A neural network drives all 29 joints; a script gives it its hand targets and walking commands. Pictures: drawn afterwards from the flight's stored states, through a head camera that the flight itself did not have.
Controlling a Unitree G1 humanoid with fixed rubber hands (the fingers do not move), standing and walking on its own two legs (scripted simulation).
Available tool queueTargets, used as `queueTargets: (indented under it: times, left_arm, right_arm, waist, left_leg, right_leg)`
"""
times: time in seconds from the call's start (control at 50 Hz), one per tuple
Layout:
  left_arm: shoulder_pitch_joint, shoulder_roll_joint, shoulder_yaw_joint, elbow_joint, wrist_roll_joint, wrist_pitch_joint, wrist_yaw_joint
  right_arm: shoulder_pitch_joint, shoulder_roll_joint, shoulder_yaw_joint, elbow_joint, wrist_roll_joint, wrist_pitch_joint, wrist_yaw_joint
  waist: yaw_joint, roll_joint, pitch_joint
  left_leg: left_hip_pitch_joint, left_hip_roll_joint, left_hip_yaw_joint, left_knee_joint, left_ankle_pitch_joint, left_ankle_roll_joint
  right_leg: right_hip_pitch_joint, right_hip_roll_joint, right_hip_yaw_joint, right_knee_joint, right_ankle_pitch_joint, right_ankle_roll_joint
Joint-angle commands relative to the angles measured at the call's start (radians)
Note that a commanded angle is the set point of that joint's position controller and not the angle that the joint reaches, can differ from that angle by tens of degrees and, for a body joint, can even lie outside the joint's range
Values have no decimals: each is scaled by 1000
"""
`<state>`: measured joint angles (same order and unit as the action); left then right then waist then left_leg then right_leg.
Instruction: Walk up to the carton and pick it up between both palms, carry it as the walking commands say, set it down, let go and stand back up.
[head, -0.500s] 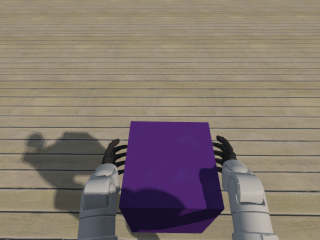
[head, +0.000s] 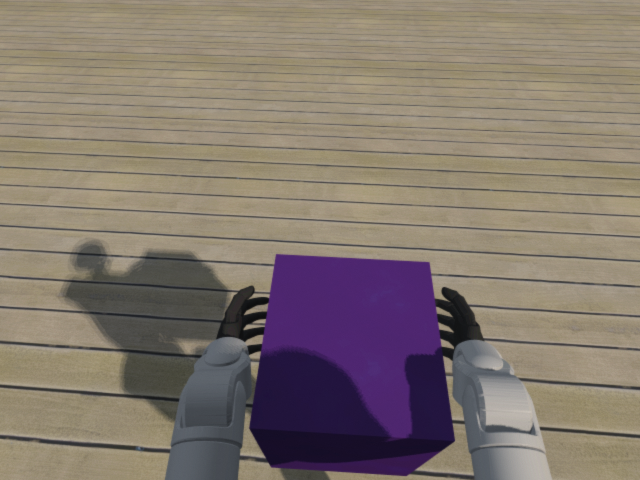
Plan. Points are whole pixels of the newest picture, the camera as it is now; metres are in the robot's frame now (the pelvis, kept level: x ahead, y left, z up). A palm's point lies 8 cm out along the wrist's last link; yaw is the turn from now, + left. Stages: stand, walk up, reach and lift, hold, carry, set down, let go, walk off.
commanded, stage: hold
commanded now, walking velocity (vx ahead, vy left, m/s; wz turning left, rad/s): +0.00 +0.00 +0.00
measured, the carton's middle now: (345, 371) +0.28 -0.02 -0.04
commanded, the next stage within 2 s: set down in 0.56 s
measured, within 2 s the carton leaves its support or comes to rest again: neither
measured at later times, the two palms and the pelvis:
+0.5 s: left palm (242, 317) +0.30 +0.10 +0.07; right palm (481, 325) +0.28 -0.18 +0.06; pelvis -0.03 -0.03 +0.00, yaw +6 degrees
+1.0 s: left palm (248, 339) +0.31 +0.11 +0.01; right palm (467, 345) +0.28 -0.18 +0.01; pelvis -0.01 +0.00 +0.00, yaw +3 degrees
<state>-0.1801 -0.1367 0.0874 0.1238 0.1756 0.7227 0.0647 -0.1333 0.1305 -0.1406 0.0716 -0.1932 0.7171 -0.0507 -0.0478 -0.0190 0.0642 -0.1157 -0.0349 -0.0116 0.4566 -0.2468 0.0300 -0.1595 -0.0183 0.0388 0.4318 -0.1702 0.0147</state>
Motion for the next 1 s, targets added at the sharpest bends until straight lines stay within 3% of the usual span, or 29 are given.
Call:
queueTargets:
  times: [0.0, 0.04, 0.08, 0.12, 0.2, 0.34, 0.44, 0.54, 0.56, 0.58, 0.62, 0.74, 0.98]
  left_arm:
    - [-510, -969, -659, -109, -264, -63, -200]
    - [-524, -946, -624, -23, -246, -52, -209]
    - [-573, -929, -561, 52, -223, -56, -224]
    - [-632, -938, -505, 115, -204, -70, -242]
    - [-772, -942, -417, 223, -161, -90, -282]
    - [-946, -871, -252, 402, -94, -118, -343]
    - [-940, -861, -212, 445, -79, -124, -366]
    - [-922, -868, -230, 413, -90, -123, -365]
    - [-756, -925, -124, 473, -7, -120, -359]
    - [-764, -946, -176, 426, -28, -121, -358]
    - [-782, -952, -222, 371, -44, -129, -352]
    - [-808, -956, -297, 302, -63, -170, -319]
    - [-656, -979, -226, 443, 2, -273, -271]
  right_arm:
    - [-452, 766, 522, -141, 219, -29, 218]
    - [-449, 759, 467, -61, 195, 3, 222]
    - [-497, 798, 435, 43, 183, 23, 234]
    - [-575, 858, 421, 126, 181, 25, 245]
    - [-716, 959, 392, 259, 173, 19, 250]
    - [-884, 1029, 303, 365, 141, 14, 221]
    - [-888, 1036, 250, 371, 119, 16, 205]
    - [-848, 1021, 223, 365, 108, 23, 210]
    - [-785, 1056, 270, 393, 98, 24, 236]
    - [-734, 1054, 269, 369, 92, 17, 242]
    - [-704, 1036, 261, 347, 83, -2, 250]
    - [-691, 1008, 274, 360, 86, -66, 283]
    - [-667, 902, 210, 394, 26, -198, 302]
  waist:
    - [-91, 52, -404]
    - [-95, 63, -314]
    - [-68, 32, -224]
    - [-42, 8, -180]
    - [-24, -7, -182]
    - [-24, -53, -187]
    - [-48, -56, -210]
    - [-57, -38, -215]
    - [-25, -44, -223]
    - [-63, -25, -227]
    - [-80, 0, -235]
    - [-62, 50, -246]
    - [-61, 26, -305]
  left_leg:
    - [231, 4, -187, -78, 562, -65]
    - [173, -11, -171, -116, 361, -62]
    - [68, -27, -155, -146, 143, -46]
    - [8, -37, -143, -156, 5, -28]
    - [-25, -47, -122, -135, -96, -10]
    - [-29, -59, -103, -81, -113, 12]
    - [-15, -58, -106, -95, -87, 22]
    - [-14, -50, -113, -133, -59, 19]
    - [-40, -42, -86, -126, -55, 40]
    - [-60, -36, -94, -133, -39, 40]
    - [-64, -31, -98, -143, -28, 32]
    - [-64, -21, -106, -135, -31, 12]
    - [-70, -28, -126, -68, 131, -7]
  right_leg:
    - [103, 128, 30, -24, 265, -39]
    - [105, 121, 21, -52, 179, -43]
    - [133, 113, 19, -69, 77, -46]
    - [142, 101, 17, -76, -12, -41]
    - [131, 69, 41, -99, -144, -24]
    - [113, 16, 101, -170, -326, 10]
    - [149, 11, 82, -182, -271, 24]
    - [192, 24, 49, -170, -161, 26]
    - [206, 62, 44, -153, -134, -5]
    - [222, 69, 34, -131, -60, -11]
    - [224, 77, 20, -111, 6, -16]
    - [173, 87, 15, -63, 38, -25]
    - [28, 107, 1, 34, 142, -27]
